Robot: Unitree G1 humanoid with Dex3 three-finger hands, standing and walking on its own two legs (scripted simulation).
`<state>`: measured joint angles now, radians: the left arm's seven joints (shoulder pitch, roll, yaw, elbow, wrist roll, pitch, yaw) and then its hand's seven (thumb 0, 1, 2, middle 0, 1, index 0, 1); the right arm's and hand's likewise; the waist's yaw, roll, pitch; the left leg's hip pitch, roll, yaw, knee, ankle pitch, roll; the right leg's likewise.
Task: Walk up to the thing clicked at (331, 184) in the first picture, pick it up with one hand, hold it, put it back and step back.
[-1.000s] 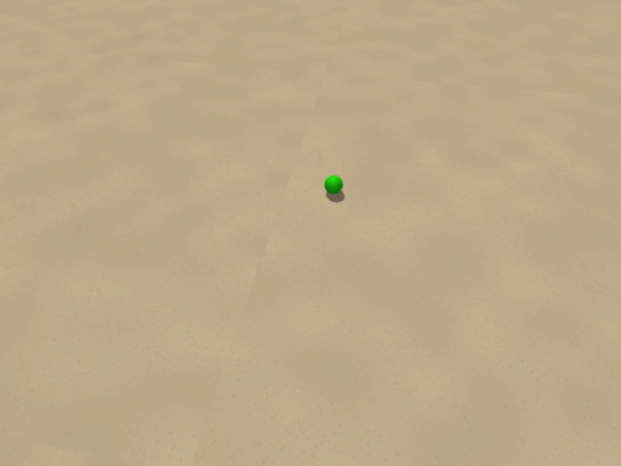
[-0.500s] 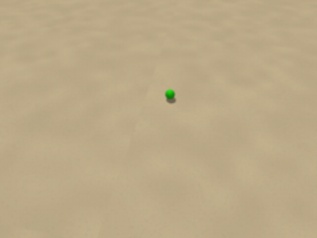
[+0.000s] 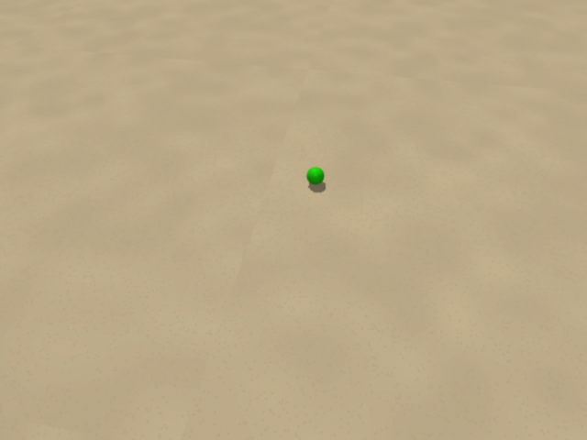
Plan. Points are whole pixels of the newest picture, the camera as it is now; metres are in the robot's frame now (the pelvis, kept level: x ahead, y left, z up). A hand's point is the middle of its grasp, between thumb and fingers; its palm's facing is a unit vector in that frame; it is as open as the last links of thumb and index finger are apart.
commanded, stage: stand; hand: left
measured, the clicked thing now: (315, 175) +1.46 -0.12 -0.74
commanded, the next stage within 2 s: walk up in 0.12 s
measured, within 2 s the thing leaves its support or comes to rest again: neither
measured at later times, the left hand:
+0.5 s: hand out of the picture +0.18 +0.21 -0.15, palm faces -0.10 -0.89 -0.45, open 7.4 cm
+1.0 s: hand (218, 304) +0.42 +0.16 -0.17, palm faces -0.27 -0.90 -0.33, open 7.4 cm
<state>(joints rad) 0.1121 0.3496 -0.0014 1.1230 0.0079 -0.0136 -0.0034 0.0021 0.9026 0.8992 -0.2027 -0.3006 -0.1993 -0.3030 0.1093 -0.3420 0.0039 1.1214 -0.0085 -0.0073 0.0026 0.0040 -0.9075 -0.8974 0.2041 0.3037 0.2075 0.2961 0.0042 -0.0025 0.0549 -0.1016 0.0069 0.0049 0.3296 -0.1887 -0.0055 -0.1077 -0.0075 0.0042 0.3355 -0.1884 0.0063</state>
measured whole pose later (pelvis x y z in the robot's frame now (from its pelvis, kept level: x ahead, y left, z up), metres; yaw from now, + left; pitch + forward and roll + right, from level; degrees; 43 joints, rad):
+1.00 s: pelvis +0.32 -0.09 -0.02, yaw -13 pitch -3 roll -1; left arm 0.31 0.44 0.04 0.91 0.00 -0.06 -0.04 0.01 0.90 0.90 -0.20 -0.30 -0.20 -0.30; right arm 0.23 -0.38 -0.08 0.85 -0.02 -0.09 0.06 0.00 -0.91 -0.90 0.21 0.30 0.21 0.30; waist -0.01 -0.05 0.08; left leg -0.30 0.08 0.11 0.60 -0.25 0.02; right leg -0.35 0.03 0.06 1.13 -0.43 -0.05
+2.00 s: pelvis +0.73 -0.17 -0.01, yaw -15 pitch -3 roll -1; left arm 0.31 0.45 0.05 0.88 0.00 -0.05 -0.05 0.00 0.90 0.90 -0.20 -0.30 -0.20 -0.30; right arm 0.32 -0.37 -0.04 0.84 0.00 -0.08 0.05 0.00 -0.91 -0.90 0.21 0.30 0.21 0.30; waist -0.01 -0.06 0.09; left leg -0.19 0.02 0.09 0.50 -0.24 0.04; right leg -0.48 -0.06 0.04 1.02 -0.31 -0.02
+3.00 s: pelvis +0.95 -0.22 -0.02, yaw -16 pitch -3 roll -1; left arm 0.27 0.41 0.03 0.95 0.01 -0.01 -0.02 0.00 0.90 0.90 -0.20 -0.30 -0.20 -0.30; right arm 0.24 -0.38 -0.03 0.87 -0.02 -0.04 0.02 0.00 -0.90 -0.90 0.21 0.30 0.21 0.30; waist 0.00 -0.05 0.10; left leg -0.30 0.03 0.09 0.56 -0.21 0.04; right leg -0.38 -0.06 0.02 0.80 -0.38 -0.01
